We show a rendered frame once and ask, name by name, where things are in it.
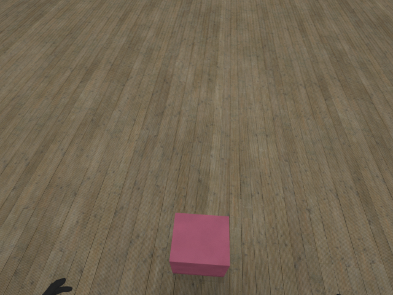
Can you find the carton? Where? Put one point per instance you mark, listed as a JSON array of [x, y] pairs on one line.
[[200, 245]]

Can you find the robot left hand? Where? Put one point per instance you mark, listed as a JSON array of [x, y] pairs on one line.
[[55, 288]]

